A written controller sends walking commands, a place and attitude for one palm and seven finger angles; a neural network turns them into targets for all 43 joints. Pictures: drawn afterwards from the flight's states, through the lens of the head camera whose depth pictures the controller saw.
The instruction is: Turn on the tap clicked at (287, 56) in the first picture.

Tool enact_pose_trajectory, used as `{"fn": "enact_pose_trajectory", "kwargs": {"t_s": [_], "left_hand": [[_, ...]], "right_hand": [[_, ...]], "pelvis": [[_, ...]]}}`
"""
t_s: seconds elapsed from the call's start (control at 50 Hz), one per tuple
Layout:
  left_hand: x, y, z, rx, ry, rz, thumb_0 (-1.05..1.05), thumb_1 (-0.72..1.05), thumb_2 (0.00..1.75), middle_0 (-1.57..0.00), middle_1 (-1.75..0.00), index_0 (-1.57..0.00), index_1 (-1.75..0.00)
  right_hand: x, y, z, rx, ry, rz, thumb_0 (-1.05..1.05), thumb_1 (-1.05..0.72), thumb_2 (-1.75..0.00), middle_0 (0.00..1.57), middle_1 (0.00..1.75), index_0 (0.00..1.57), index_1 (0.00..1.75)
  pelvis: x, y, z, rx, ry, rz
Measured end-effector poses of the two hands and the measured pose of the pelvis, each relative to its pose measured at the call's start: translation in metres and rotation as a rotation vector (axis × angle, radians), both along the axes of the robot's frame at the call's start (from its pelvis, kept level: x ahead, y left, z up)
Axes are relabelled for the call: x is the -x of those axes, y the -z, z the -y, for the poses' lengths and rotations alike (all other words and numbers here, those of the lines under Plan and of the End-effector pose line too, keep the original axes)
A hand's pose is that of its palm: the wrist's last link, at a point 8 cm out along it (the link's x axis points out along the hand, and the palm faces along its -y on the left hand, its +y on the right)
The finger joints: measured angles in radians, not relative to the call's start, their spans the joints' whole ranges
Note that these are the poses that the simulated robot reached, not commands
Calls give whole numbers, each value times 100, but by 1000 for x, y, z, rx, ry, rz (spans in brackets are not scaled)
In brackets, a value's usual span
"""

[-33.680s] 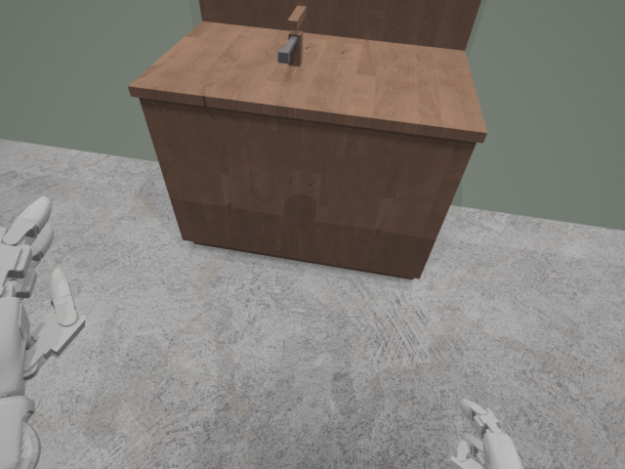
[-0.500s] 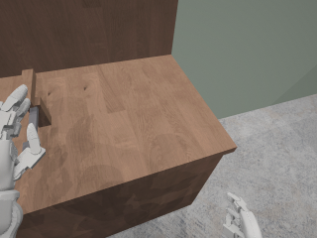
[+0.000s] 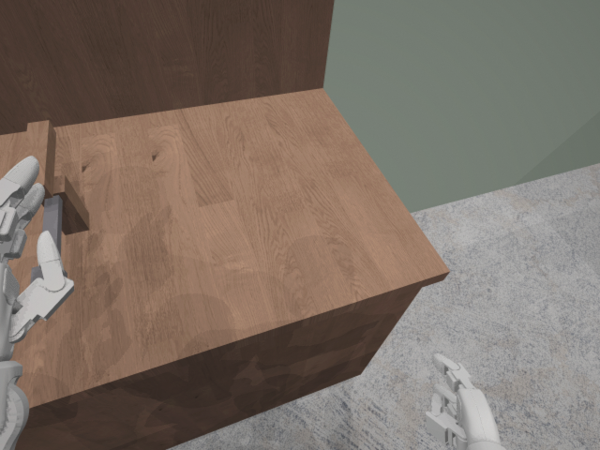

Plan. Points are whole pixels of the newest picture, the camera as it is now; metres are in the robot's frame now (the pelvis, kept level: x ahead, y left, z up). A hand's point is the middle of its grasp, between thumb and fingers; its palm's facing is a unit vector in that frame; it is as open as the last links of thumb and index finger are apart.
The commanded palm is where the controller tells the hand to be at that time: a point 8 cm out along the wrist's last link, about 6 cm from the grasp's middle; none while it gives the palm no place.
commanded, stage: shuffle to correct the standing spot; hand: left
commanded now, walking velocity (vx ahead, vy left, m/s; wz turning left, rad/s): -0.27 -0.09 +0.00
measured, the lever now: (49, 278) +0.28 +0.34 +0.05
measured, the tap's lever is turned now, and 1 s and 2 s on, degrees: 0 0 0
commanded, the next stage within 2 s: come to a stop and stand still in 0.12 s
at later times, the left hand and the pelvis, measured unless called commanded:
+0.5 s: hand (47, 359) +0.16 +0.24 +0.15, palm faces +0.42 -0.83 -0.38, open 7.4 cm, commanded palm +0.10 +0.27 +0.17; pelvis -0.05 -0.02 -0.01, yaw +2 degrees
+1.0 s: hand (70, 334) +0.18 +0.22 +0.17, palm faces +0.36 -0.85 -0.39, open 7.4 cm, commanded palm +0.11 +0.27 +0.17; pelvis -0.05 -0.01 +0.00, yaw +0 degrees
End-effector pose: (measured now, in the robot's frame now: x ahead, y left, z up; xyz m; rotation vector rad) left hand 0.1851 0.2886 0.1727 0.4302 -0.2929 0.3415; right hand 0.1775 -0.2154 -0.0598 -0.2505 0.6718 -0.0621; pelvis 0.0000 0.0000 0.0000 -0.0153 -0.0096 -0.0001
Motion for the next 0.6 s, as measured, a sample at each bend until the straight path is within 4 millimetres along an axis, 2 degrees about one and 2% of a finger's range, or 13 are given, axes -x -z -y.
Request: {"fn": "enact_pose_trajectory", "kwargs": {"t_s": [0.14,0.3,0.44,0.52,0.6], "left_hand": [[12,-8,22,-60,48,14,1,89,90,-21,-30,-21,-30],[44,-4,40,-73,40,-8,1,89,90,-21,-30,-21,-30],[61,9,22,-20,-30,-38,1,89,90,-22,-30,-22,-30],[67,7,10,-17,-59,-20,1,89,90,-22,-30,-21,-30],[71,-3,8,-21,-57,37,1,89,90,-21,-30,-21,-30]], "right_hand": [[9,7,7,-29,-13,5,1,-91,-90,21,30,20,30],[34,21,31,-15,-5,-30,1,-91,-90,21,30,20,30],[70,21,45,59,56,-94,1,-91,-90,20,30,20,30],[82,15,40,62,64,-85,1,-91,-90,20,30,20,30],[82,13,29,31,46,-50,1,-91,-90,20,30,20,30]], "pelvis": [[15,4,15,-5,7,-7],[37,10,30,6,-9,-27],[47,9,22,-7,-33,-34],[50,6,17,-21,-31,-4],[52,6,15,-16,-33,22]]}}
